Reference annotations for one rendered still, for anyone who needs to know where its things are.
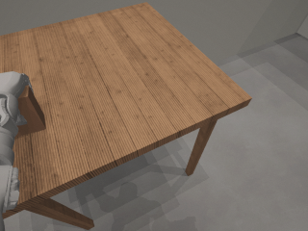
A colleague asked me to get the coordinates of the sponge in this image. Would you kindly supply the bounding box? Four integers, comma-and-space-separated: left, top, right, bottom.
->
15, 85, 46, 137

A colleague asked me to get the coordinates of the robot left upper arm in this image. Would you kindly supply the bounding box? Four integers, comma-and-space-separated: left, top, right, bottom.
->
0, 165, 20, 231

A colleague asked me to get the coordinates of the table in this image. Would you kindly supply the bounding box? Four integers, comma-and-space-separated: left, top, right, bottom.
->
0, 2, 252, 230

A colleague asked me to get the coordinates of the robot left hand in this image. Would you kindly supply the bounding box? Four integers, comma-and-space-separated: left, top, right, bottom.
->
0, 71, 34, 126

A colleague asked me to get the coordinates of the robot left forearm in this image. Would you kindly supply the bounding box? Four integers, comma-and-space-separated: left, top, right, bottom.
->
0, 91, 18, 166

